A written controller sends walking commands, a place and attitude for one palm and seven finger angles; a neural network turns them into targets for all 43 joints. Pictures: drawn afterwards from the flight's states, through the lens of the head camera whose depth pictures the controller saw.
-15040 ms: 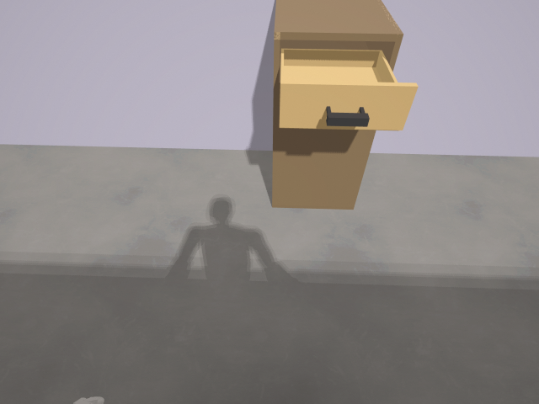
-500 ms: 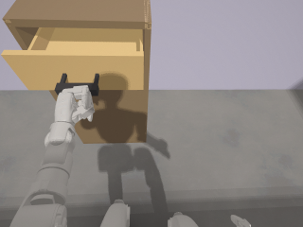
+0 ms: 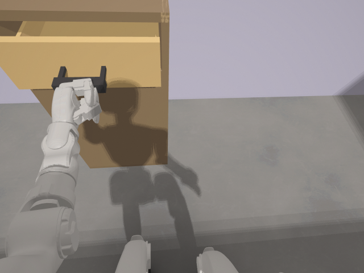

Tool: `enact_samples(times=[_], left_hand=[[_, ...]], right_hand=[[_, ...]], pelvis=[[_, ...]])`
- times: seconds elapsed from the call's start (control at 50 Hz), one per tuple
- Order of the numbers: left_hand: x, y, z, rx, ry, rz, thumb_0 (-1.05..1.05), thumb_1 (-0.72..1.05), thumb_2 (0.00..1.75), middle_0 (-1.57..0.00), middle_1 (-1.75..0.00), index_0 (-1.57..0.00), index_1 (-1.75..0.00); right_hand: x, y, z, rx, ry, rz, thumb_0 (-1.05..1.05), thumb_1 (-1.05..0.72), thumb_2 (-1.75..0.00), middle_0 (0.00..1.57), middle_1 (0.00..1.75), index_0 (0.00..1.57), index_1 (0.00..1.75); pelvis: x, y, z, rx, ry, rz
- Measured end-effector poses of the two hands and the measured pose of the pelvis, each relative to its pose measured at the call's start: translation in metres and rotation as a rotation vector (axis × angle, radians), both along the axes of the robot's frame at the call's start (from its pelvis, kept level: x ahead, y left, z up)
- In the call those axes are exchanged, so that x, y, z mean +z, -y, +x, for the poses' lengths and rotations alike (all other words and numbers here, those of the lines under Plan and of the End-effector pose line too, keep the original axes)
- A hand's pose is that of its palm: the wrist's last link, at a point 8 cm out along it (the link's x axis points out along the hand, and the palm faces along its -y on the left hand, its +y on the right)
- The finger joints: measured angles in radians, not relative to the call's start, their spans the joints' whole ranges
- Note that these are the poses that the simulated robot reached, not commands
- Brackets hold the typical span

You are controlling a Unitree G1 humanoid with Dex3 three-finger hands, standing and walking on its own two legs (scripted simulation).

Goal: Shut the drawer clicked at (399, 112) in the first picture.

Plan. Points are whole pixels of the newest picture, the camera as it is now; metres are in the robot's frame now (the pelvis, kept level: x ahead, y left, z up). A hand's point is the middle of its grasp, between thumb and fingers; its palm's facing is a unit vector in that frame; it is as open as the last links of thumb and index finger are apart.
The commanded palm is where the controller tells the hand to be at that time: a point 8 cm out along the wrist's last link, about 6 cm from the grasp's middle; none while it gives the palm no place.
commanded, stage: push the drawer shut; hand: left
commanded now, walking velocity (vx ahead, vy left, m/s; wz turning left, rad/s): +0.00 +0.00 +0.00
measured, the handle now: (81, 77) +0.54 +0.22 +0.07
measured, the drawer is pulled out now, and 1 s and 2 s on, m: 0.07 0.00 0.00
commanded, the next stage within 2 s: pull the fist back off the drawer in 1.12 s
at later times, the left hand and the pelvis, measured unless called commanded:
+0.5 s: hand (99, 86) +0.51 +0.18 +0.07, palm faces +0.05 -1.00 -0.04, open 3.2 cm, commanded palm +0.51 +0.22 +0.07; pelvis -0.01 +0.00 -0.01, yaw -1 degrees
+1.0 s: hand (91, 78) +0.54 +0.20 +0.07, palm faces +0.04 -1.00 -0.05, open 3.3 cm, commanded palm +0.57 +0.21 +0.07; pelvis -0.02 +0.02 -0.03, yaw -1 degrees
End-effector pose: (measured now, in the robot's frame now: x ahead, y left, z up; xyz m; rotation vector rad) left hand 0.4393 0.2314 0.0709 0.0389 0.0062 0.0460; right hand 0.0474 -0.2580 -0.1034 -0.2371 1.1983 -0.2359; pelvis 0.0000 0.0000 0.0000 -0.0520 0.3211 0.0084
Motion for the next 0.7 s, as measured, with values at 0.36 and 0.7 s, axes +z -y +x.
enact_samples(times=[0.36, 0.7], left_hand=[[0.004, 0.001, 0.036, 0.006, -0.004, 0.002, 0.03, 0.78, 0.91, -1.40, -1.60, -1.40, -1.60], [0.006, -0.007, 0.070, -0.001, -0.012, 0.000, 0.05, 0.72, 0.89, -1.40, -1.60, -1.40, -1.60]], right_hand=[[-0.005, -0.001, -0.040, -0.046, -0.100, -0.011, 0.01, -0.90, -0.90, 0.20, 0.30, 0.20, 0.30], [-0.004, -0.007, -0.072, -0.087, -0.180, -0.032, 0.00, -0.90, -0.90, 0.20, 0.30, 0.20, 0.30]], pelvis=[[-0.008, -0.003, -0.005, -0.011, -0.043, -0.011], [-0.015, -0.009, -0.007, -0.021, -0.088, -0.029]])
